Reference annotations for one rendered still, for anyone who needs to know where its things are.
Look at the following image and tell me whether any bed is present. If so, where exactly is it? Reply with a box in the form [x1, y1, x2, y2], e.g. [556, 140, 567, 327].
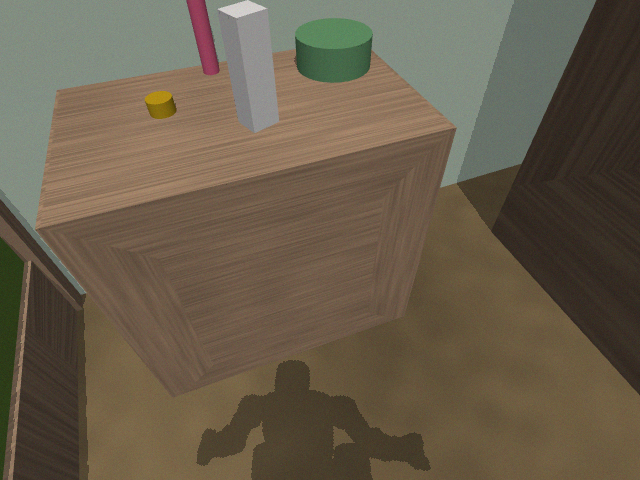
[0, 199, 83, 480]

